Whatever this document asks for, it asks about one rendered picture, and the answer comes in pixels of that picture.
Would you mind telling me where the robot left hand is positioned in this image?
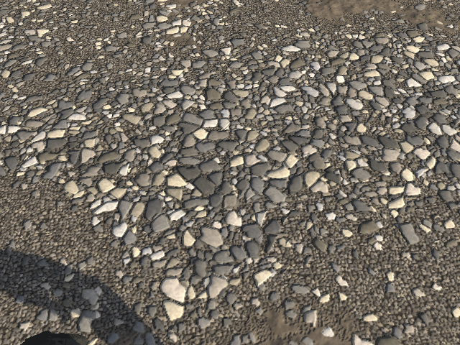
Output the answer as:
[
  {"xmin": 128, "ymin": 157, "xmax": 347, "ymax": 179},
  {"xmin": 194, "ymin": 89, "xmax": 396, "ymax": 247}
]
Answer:
[{"xmin": 20, "ymin": 331, "xmax": 88, "ymax": 345}]

